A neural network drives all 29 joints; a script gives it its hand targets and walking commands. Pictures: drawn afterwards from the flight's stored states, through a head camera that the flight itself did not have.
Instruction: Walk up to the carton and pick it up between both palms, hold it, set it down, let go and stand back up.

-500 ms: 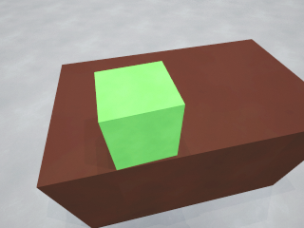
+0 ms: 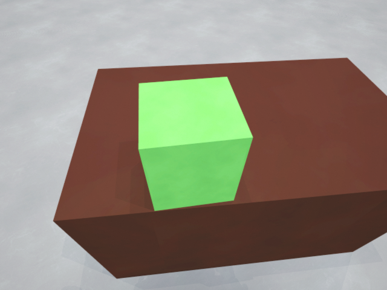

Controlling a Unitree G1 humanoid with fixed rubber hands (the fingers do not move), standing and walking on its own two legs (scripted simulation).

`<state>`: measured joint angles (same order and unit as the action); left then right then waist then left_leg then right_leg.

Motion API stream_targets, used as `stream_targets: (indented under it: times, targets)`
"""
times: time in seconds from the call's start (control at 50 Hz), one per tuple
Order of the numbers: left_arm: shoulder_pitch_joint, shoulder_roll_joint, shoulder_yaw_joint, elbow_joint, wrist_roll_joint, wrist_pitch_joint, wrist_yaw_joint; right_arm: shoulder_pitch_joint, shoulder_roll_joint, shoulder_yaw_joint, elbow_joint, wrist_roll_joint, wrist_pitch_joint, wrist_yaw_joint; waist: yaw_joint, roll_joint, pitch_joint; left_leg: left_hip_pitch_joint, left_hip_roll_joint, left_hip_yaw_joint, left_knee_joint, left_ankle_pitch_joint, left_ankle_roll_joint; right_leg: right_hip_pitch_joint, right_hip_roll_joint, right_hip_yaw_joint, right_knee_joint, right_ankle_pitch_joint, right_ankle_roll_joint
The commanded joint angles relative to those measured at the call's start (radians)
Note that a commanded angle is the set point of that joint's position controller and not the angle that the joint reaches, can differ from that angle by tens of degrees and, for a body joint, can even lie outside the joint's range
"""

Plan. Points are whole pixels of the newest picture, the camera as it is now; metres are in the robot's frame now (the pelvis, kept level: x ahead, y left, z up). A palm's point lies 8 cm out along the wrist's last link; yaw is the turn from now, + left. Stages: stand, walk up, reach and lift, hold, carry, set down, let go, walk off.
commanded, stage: walk up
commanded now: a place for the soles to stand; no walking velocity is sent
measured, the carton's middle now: (189, 146) +0.45 +0.02 +0.03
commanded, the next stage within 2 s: none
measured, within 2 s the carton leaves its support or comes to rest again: neither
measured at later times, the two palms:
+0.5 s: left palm out of the picture +0.01 +0.27 -0.14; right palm out of the picture +0.01 -0.23 -0.14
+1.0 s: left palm out of the picture -0.01 +0.26 -0.14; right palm out of the picture +0.04 -0.25 -0.14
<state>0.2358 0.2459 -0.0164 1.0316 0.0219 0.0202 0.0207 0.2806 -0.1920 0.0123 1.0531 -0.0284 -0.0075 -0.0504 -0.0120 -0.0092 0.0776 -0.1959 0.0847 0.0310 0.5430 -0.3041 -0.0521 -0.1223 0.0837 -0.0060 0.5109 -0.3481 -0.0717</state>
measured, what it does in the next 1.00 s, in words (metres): stands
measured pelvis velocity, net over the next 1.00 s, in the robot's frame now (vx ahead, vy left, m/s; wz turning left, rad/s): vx -0.02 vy -0.01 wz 0.15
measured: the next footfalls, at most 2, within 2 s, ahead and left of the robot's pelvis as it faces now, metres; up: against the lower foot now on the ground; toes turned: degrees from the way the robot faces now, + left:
right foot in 1.32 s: +0.03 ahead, -0.14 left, +0.00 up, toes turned +9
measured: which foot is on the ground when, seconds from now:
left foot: down 0.00-1.00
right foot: down 0.00-1.00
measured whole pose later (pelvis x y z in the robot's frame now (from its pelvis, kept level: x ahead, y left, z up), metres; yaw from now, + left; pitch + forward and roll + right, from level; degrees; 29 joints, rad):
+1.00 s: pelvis -0.02 -0.01 -0.01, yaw +8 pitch -2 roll -1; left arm 0.22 0.26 0.00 0.97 0.03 0.03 0.01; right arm 0.27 -0.22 0.00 0.98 -0.02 0.00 -0.06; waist -0.02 0.01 0.11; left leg -0.32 0.03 -0.10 0.67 -0.32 -0.02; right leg -0.17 0.05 -0.15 0.58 -0.38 -0.08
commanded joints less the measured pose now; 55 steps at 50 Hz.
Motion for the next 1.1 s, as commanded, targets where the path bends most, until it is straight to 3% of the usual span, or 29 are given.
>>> stream_targets:
  times: [0.0, 0.12, 0.28, 0.4, 0.5, 0.56, 0.62, 0.66, 0.72, 0.76, 0.82, 0.86, 0.9, 0.92, 0.94, 0.96, 0.98, 1.0, 1.04, 1.06, 1.08]
  targets:
    - [0.044, 0.149, 0.029, -0.039, 0.003, -0.007, 0.005, 0.111, -0.126, -0.026, -0.018, -0.001, -0.007, -0.007, -0.009, 0.024, -0.013, 0.081, 0.078, -0.065, -0.041, 0.297, 0.128, -0.107, -0.166, 0.118, -0.101, 0.434, 0.085]
    - [0.046, 0.144, 0.031, -0.044, 0.007, -0.003, 0.003, 0.101, -0.133, -0.03, -0.021, -0.001, -0.006, -0.007, -0.006, 0.038, -0.008, 0.056, 0.092, -0.108, -0.044, 0.284, 0.145, -0.112, -0.164, 0.113, -0.095, 0.354, 0.089]
    - [0.044, 0.156, 0.036, -0.045, 0.001, 0.0, 0.003, 0.08, -0.107, -0.019, -0.033, 0.0, -0.007, -0.008, 0.002, 0.013, 0.01, -0.02, 0.027, -0.056, -0.015, 0.239, 0.104, -0.046, -0.191, 0.092, -0.141, 0.384, 0.044]
    - [0.023, 0.144, 0.032, -0.056, 0.008, 0.006, 0.001, 0.119, -0.143, -0.032, -0.035, -0.001, -0.011, -0.011, -0.009, 0.047, -0.007, 0.024, 0.086, -0.171, -0.043, 0.318, 0.155, -0.1, -0.165, 0.054, -0.069, 0.269, 0.063]
    - [0.031, 0.133, 0.031, -0.062, 0.016, 0.005, -0.003, 0.097, -0.166, -0.042, -0.049, 0.001, -0.008, -0.01, -0.004, 0.089, -0.007, -0.019, 0.124, -0.25, -0.081, 0.254, 0.186, -0.101, -0.162, 0.057, -0.049, 0.175, 0.077]
    - [0.05, 0.149, 0.037, -0.058, 0.011, 0.0, -0.003, 0.062, -0.144, -0.034, -0.062, 0.001, -0.007, -0.005, 0.01, 0.04, -0.009, -0.077, 0.061, -0.179, -0.024, 0.25, 0.144, -0.036, -0.188, 0.082, -0.114, 0.249, 0.062]
    - [0.041, 0.169, 0.041, -0.059, -0.002, 0.002, -0.001, 0.047, -0.094, -0.017, -0.072, 0.002, -0.005, -0.008, 0.011, -0.014, 0.012, -0.121, -0.032, -0.059, 0.044, 0.146, 0.086, -0.013, -0.252, 0.099, -0.193, 0.307, 0.013]
    - [0.013, 0.167, 0.037, -0.066, -0.002, 0.008, -0.001, 0.067, -0.087, -0.014, -0.072, 0.001, -0.007, -0.012, -0.001, -0.02, 0.027, -0.093, -0.031, -0.055, 0.032, 0.159, 0.087, -0.046, -0.255, 0.064, -0.186, 0.299, -0.007]
    - [0.002, 0.165, 0.035, -0.075, 0.004, 0.015, -0.003, 0.1, -0.129, -0.026, -0.072, -0.001, -0.015, -0.014, -0.007, 0.009, 0.002, -0.038, 0.009, -0.129, 0.018, 0.314, 0.117, -0.068, -0.206, -0.003, -0.102, 0.295, 0.019]
    - [0.0, 0.158, 0.035, -0.083, 0.008, 0.018, -0.006, 0.123, -0.164, -0.038, -0.074, 0.0, -0.017, -0.015, -0.013, 0.042, -0.025, -0.005, 0.062, -0.225, 0.003, 0.376, 0.16, -0.1, -0.18, -0.018, -0.025, 0.244, 0.05]
    - [-0.002, 0.129, 0.03, -0.101, 0.019, 0.023, -0.01, 0.131, -0.214, -0.058, -0.082, 0.007, -0.012, -0.019, -0.022, 0.136, -0.036, -0.028, 0.167, -0.407, -0.098, 0.278, 0.244, -0.138, -0.14, -0.009, 0.076, 0.064, 0.082]
    - [0.011, 0.123, 0.031, -0.106, 0.023, 0.019, -0.011, 0.107, -0.223, -0.063, -0.092, 0.007, -0.005, -0.02, -0.017, 0.154, -0.029, -0.053, 0.184, -0.451, -0.124, 0.229, 0.261, -0.143, -0.138, 0.016, 0.067, -0.001, 0.086]
    - [0.048, 0.132, 0.037, -0.102, 0.024, 0.009, -0.012, 0.065, -0.209, -0.057, -0.106, 0.004, -0.003, -0.015, 0.006, 0.129, -0.038, -0.113, 0.144, -0.399, -0.089, 0.21, 0.223, -0.073, -0.167, 0.05, -0.005, 0.069, 0.081]
    - [0.069, 0.147, 0.043, -0.097, 0.022, 0.004, -0.013, 0.037, -0.193, -0.05, -0.115, 0.004, -0.003, -0.011, 0.021, 0.088, -0.041, -0.168, 0.095, -0.328, -0.035, 0.204, 0.183, -0.009, -0.195, 0.076, -0.059, 0.15, 0.071]
    - [0.091, 0.17, 0.05, -0.09, 0.016, 0.0, -0.011, 0.004, -0.161, -0.04, -0.126, 0.003, -0.003, -0.008, 0.038, 0.014, -0.043, -0.232, 0.012, -0.211, 0.063, 0.191, 0.126, 0.063, -0.244, 0.119, -0.143, 0.239, 0.055]
    - [0.094, 0.186, 0.055, -0.088, 0.003, 0.001, -0.008, -0.01, -0.116, -0.027, -0.13, 0.004, -0.001, -0.009, 0.044, -0.041, -0.024, -0.27, -0.073, -0.094, 0.146, 0.061, 0.073, 0.075, -0.313, 0.157, -0.214, 0.315, 0.028]
    - [0.082, 0.183, 0.05, -0.089, -0.004, 0.003, -0.006, 0.0, -0.086, -0.018, -0.132, 0.002, 0.003, -0.015, 0.04, -0.064, 0.003, -0.282, -0.085, -0.045, 0.184, -0.101, 0.057, 0.053, -0.367, 0.167, -0.238, 0.353, -0.008]
    - [0.067, 0.177, 0.047, -0.094, -0.001, 0.006, -0.004, 0.006, -0.078, -0.016, -0.133, 0.0, 0.006, -0.022, 0.035, -0.078, 0.027, -0.287, -0.073, -0.042, 0.23, -0.183, 0.062, 0.032, -0.391, 0.163, -0.245, 0.377, -0.038]
    - [0.038, 0.167, 0.039, -0.102, 0.006, 0.014, -0.001, 0.013, -0.069, -0.012, -0.134, 0.002, 0.001, -0.026, 0.03, -0.075, 0.055, -0.259, -0.047, -0.048, 0.225, -0.181, 0.08, 0.004, -0.376, 0.096, -0.209, 0.491, -0.059]
    - [0.017, 0.167, 0.034, -0.104, 0.009, 0.017, -0.002, 0.031, -0.062, -0.009, -0.131, 0.003, -0.007, -0.026, 0.016, -0.069, 0.053, -0.2, -0.036, -0.045, 0.142, -0.078, 0.089, -0.018, -0.347, 0.044, -0.168, 0.557, -0.049]
    - [-0.01, 0.169, 0.028, -0.107, 0.01, 0.02, -0.005, 0.069, -0.06, -0.008, -0.123, 0.004, -0.02, -0.025, -0.008, -0.052, 0.029, -0.102, -0.023, -0.044, 0.024, 0.113, 0.101, -0.048, -0.309, -0.018, -0.103, 0.587, -0.026]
